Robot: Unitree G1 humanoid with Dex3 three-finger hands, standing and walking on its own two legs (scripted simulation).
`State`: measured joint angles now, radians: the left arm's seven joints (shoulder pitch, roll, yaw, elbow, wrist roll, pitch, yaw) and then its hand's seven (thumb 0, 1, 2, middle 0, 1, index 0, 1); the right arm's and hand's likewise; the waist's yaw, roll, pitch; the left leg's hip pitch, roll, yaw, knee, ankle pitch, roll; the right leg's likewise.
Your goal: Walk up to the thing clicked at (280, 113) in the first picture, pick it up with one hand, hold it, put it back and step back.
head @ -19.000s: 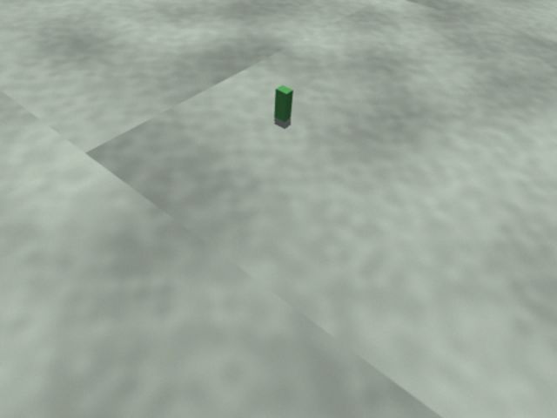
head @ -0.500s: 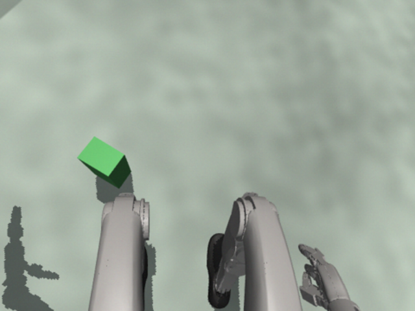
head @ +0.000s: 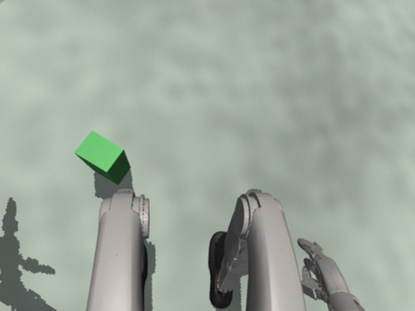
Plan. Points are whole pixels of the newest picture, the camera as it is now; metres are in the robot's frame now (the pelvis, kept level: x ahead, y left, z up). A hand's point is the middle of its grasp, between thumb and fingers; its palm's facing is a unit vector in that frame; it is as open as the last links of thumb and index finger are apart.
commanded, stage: go down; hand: left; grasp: from the side
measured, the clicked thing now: (106, 161) +0.42 +0.22 -0.30
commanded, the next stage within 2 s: approach in 0.10 s
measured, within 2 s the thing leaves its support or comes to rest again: neither
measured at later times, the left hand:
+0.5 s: hand out of the picture +0.35 +0.39 -0.05, palm faces +0.19 -0.98 -0.02, open 17.6 cm
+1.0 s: hand (67, 167) +0.39 +0.29 -0.24, palm faces +0.08 -0.99 +0.07, open 17.6 cm
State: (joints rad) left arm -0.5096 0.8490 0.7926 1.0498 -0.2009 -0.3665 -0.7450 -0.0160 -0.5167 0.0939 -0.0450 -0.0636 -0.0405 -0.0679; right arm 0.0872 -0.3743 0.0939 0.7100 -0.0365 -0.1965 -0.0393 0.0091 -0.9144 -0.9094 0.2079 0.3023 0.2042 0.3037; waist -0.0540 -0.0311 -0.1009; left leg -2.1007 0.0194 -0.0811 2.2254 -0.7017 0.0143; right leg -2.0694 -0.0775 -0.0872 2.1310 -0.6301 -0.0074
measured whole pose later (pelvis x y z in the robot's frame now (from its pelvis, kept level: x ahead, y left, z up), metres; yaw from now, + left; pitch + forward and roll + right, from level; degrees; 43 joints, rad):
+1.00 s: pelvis -0.01 +0.01 -0.10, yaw -7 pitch +19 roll -13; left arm -0.56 0.74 0.66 1.33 -0.25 -0.93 -0.57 -0.02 -0.60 0.03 -0.07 -0.09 -0.07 -0.09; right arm -0.14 -0.37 0.35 0.66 -0.23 -0.14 0.06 0.01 -0.94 -0.91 0.21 0.30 0.20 0.30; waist -0.17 -0.19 0.18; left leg -2.23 0.02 -0.23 2.60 -0.73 0.02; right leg -2.13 -0.04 -0.19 2.39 -0.59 0.02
